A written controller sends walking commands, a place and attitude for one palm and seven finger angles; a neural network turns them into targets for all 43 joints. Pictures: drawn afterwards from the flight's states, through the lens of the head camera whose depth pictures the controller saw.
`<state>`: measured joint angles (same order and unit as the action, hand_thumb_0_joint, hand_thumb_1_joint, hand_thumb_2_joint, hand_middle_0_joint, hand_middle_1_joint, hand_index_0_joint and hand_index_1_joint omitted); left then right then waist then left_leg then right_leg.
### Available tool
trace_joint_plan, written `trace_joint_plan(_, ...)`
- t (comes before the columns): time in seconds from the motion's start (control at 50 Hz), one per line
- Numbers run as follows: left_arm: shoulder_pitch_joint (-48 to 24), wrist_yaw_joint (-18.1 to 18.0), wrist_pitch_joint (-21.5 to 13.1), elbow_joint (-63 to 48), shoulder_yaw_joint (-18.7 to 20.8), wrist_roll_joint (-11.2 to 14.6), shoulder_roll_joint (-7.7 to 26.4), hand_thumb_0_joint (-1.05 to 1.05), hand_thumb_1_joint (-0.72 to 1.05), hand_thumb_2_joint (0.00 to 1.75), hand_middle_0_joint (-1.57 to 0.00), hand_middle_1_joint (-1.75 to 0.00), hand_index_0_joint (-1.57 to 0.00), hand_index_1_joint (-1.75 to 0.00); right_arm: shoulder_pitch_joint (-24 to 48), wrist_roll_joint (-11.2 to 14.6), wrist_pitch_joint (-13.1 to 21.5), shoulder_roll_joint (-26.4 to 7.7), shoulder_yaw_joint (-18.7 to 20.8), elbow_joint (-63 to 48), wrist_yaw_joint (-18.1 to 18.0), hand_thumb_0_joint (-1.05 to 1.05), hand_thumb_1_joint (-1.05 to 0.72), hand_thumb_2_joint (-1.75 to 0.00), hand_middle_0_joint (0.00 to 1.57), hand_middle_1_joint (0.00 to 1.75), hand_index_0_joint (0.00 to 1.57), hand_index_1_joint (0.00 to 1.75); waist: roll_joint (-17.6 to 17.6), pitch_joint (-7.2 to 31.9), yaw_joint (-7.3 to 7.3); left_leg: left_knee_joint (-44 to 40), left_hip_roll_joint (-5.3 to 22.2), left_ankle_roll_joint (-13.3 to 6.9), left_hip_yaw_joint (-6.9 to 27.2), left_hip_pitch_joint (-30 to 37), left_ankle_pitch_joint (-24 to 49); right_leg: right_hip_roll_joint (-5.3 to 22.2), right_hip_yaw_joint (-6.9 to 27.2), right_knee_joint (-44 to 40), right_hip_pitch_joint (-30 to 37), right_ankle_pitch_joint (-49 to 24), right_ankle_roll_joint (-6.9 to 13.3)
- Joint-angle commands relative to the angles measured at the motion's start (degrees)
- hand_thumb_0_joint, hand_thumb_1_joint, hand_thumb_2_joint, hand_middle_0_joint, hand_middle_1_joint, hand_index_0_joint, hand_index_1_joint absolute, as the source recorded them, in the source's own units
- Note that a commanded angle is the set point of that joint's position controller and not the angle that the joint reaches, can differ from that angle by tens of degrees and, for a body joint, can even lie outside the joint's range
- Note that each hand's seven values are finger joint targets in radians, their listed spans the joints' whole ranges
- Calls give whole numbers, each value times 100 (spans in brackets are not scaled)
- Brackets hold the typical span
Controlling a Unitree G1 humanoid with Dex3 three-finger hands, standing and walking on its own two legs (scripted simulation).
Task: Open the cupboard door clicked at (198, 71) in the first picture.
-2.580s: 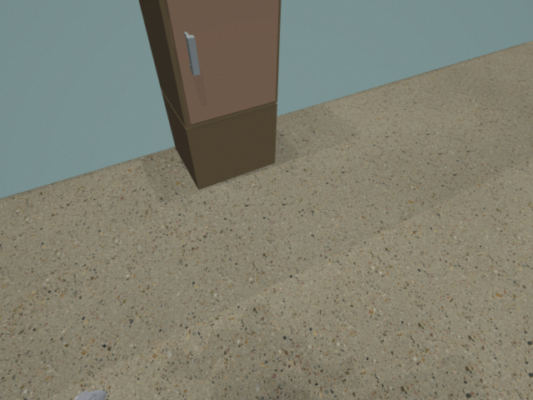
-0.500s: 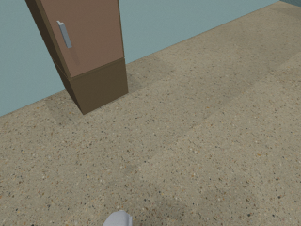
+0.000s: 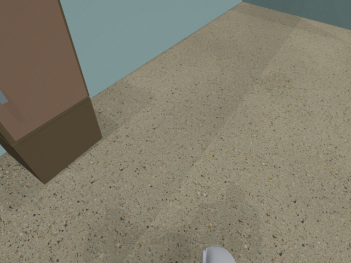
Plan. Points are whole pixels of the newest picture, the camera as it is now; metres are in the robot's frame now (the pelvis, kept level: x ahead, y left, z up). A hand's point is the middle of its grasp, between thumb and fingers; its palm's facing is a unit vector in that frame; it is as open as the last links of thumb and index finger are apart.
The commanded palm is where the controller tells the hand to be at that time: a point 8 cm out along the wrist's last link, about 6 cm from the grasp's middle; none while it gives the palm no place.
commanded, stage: walk to a spot facing it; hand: left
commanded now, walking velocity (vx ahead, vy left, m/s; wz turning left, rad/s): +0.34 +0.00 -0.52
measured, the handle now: out of the picture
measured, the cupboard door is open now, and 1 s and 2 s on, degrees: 0 0 0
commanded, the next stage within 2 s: turn to face it in 0.66 s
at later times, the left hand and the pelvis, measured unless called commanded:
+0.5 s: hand (149, 195) +0.35 +0.09 -0.17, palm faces -0.21 -0.95 -0.23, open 7.2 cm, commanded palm none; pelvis +0.21 -0.07 -0.01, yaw -14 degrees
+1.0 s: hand (149, 168) +0.46 +0.11 -0.19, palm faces -0.22 -0.96 -0.15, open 7.4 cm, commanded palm none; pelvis +0.39 -0.05 +0.00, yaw -16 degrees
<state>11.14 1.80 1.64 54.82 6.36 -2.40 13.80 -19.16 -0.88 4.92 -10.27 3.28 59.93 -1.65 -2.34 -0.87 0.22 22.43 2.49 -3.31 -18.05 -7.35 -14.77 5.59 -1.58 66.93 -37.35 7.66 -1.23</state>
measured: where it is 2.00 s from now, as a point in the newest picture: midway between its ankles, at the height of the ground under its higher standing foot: (191, 229)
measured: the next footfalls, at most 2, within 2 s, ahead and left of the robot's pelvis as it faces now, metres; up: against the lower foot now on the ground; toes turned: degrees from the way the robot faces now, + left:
right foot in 0.32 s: +0.25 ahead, -0.15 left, +0.00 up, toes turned -18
left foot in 0.78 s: +0.50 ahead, +0.01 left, +0.00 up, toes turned -10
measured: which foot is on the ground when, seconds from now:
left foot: down 0.00-0.32, up 0.34-0.76, down 0.78-1.00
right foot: up 0.00-0.30, down 0.32-0.80, up 0.82-1.00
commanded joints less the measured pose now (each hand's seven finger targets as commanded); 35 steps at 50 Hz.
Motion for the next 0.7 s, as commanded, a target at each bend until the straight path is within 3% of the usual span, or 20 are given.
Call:
trace_joint_plan(0.0,-430,98,-47,-410,-145,5,-107,0,90,90,-20,-30,-20,-30,-634,-21,113,-562,44,-132,11,0,-90,-90,20,30,20,30,505,-521,104,-1345,1801,-332,1136,618,953,250,-30,-787,-796,-168,-49)
trace_joint_plan(0.08,-1075,120,-56,-570,-211,33,-171,0,90,90,-20,-30,-20,-30,-1030,-61,60,-610,1,29,6,0,-90,-90,20,30,20,30,673,-734,309,-1202,1837,-338,679,878,1602,180,-314,-1696,-585,-57,33)
trace_joint_plan(0.14,-1500,119,-114,-692,-250,48,-247,0,90,90,-20,-30,-20,-30,-1294,-107,-1,-605,-20,147,8,0,-90,-90,20,30,20,30,738,-788,462,-1009,1834,-302,428,1146,2252,-28,-557,-2291,-348,213,184)
trace_joint_plan(0.18,-1497,101,-154,-691,-263,60,-243,0,90,90,-20,-30,-20,-30,-1335,-114,-33,-654,-11,175,10,0,-90,-90,20,30,20,30,918,-697,425,-735,1841,-248,205,1333,3094,-212,-727,-2606,-58,456,333)
trace_joint_plan(0.22,-1058,71,-211,-579,-226,53,-128,0,90,90,-20,-30,-20,-30,-1271,-107,-52,-770,35,130,19,0,-90,-90,20,30,20,30,951,-353,203,77,1884,-172,-40,1457,4665,-535,-961,-2910,688,874,538)
trace_joint_plan(0.24,-556,49,-260,-441,-191,41,-45,0,90,90,-20,-30,-20,-30,-1165,-83,-65,-864,55,86,21,0,-90,-90,20,30,20,30,1080,-19,-38,805,1802,-69,-148,1440,5348,-737,-1092,-3170,1366,916,646)
trace_joint_plan(0.26,269,27,-335,-186,-121,25,160,0,90,90,-20,-30,-20,-30,-984,-34,-71,-950,70,14,43,0,-90,-90,20,30,20,30,1034,519,-452,1946,1650,129,-317,1000,5256,-845,-1129,-3632,2651,460,742)
trace_joint_plan(0.28,1058,-30,-412,41,14,11,739,0,90,90,-20,-30,-20,-30,-1020,61,-74,-785,40,-116,130,0,-90,-90,20,30,20,30,307,1272,-773,3494,1441,365,-260,-742,3508,39,-63,-3731,4819,33,1103)
trace_joint_plan(0.3,1729,-142,-450,159,152,94,1357,0,90,90,-20,-30,-20,-30,-888,123,-34,-362,-28,-396,111,0,-90,-90,20,30,20,30,-701,1858,-871,5570,364,701,157,-2767,-1730,1898,3056,-4030,6123,-1595,1945)
trace_joint_plan(0.32,1691,-197,-408,202,186,216,1513,0,90,90,-20,-30,-20,-30,-272,104,-29,-491,4,-539,66,0,-90,-90,20,30,20,30,-284,1731,-910,6142,422,572,1160,-3159,-1788,2023,3104,-4457,5687,-2098,2117)
trace_joint_plan(0.34,1290,-205,-405,90,115,212,1267,0,90,90,-20,-30,-20,-30,-15,66,-38,-426,50,-611,59,0,-90,-90,20,30,20,30,-89,1127,-703,6306,582,580,1482,-3367,-1232,1813,2733,-4570,5052,-1880,1936)
trace_joint_plan(0.36,841,-226,-424,33,9,216,916,0,90,90,-20,-30,-20,-30,51,14,-91,-439,68,-565,64,0,-90,-90,20,30,20,30,219,542,-426,5936,816,583,1650,-3268,-760,1520,2058,-4708,4154,-1646,1639)
trace_joint_plan(0.38,561,-241,-482,20,-79,200,657,0,90,90,-20,-30,-20,-30,-37,-41,-180,-347,50,-446,73,0,-90,-90,20,30,20,30,291,195,-174,5534,915,593,1631,-2881,-507,1246,1537,-4913,3271,-1526,1376)
trace_joint_plan(0.4,383,-259,-538,12,-112,157,486,0,90,90,-20,-30,-20,-30,-266,-71,-244,-244,47,-352,82,0,-90,-90,20,30,20,30,172,69,31,5199,903,601,1608,-2577,-409,1056,1273,-5078,2755,-1400,1295)
trace_joint_plan(0.44,239,-252,-588,28,-139,109,381,0,90,90,-20,-30,-20,-30,-554,-88,-336,-146,36,-242,105,0,-90,-90,20,30,20,30,-115,58,280,4640,857,677,1506,-2339,-290,783,817,-5171,2306,-1229,1228)
trace_joint_plan(0.48,334,-236,-606,21,-133,106,285,0,90,90,-20,-30,-20,-30,-286,-99,-364,-124,39,-364,146,0,-90,-90,20,30,20,30,-331,-11,219,4066,811,722,1434,-2341,-37,634,750,-5250,2134,-930,1227)
trace_joint_plan(0.54,566,-211,-630,143,-155,114,358,0,90,90,-20,-30,-20,-30,336,-90,-321,-162,30,-581,224,0,-90,-90,20,30,20,30,-508,-117,79,3203,720,721,1377,-2562,250,543,796,-5241,2481,-948,1227)
trace_joint_plan(0.58,818,-212,-625,229,-188,122,361,0,90,90,-20,-30,-20,-30,888,-91,-285,-238,2,-740,263,0,-90,-90,20,30,20,30,-521,-212,-106,2665,610,686,1324,-2578,321,539,918,-5165,2742,-1205,1185)
trace_joint_plan(0.68,1053,-239,-558,283,-172,123,586,0,90,90,-20,-30,-20,-30,1519,-40,-199,-345,-24,-958,281,0,-90,-90,20,30,20,30,-538,-265,-245,1559,259,526,1166,-1920,151,623,1129,-4813,3131,-1949,1075)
